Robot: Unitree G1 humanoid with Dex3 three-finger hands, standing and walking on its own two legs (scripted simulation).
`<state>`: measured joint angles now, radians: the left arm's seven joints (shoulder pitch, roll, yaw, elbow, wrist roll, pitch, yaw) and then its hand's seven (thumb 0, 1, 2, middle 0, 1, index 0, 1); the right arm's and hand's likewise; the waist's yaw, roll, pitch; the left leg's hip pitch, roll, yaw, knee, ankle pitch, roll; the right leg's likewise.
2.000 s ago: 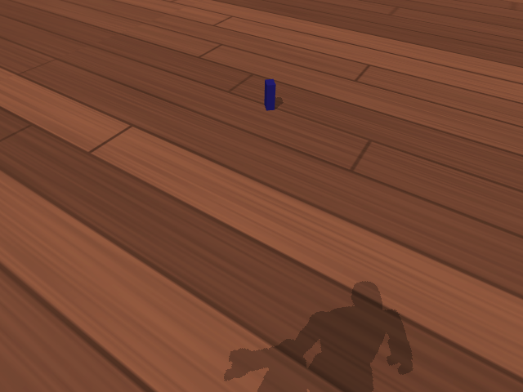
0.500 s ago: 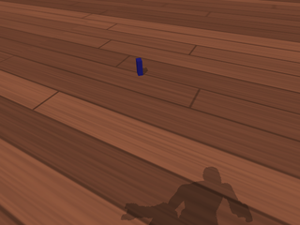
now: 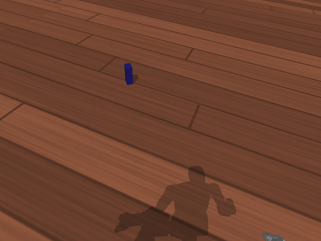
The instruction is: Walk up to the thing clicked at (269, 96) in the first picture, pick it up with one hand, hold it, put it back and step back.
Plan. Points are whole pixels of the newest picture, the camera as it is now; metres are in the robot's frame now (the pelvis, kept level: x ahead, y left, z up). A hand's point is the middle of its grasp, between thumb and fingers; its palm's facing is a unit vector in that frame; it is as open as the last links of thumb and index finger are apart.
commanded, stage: walk up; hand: left
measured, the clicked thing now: (128, 74) +1.76 +0.22 -0.67
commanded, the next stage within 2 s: none
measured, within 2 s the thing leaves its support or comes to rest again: neither
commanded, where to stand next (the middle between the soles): +1.42 +0.01 m, yaw +0 degrees
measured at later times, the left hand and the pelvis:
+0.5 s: hand (86, 173) +0.36 +0.23 -0.12, palm faces -0.02 -0.92 -0.38, open 7.4 cm; pelvis +0.29 -0.04 +0.01, yaw +0 degrees
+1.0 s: hand (87, 115) +0.65 +0.29 -0.14, palm faces -0.08 -0.94 -0.33, open 7.4 cm; pelvis +0.56 +0.02 +0.01, yaw +0 degrees
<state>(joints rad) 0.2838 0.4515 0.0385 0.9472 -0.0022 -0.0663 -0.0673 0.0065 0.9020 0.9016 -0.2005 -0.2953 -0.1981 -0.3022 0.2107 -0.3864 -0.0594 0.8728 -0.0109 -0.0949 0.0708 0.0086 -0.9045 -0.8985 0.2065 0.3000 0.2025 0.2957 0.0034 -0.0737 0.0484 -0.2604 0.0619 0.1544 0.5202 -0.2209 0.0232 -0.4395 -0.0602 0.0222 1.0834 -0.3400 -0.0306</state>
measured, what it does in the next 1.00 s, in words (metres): walks ahead: right foot, then left foot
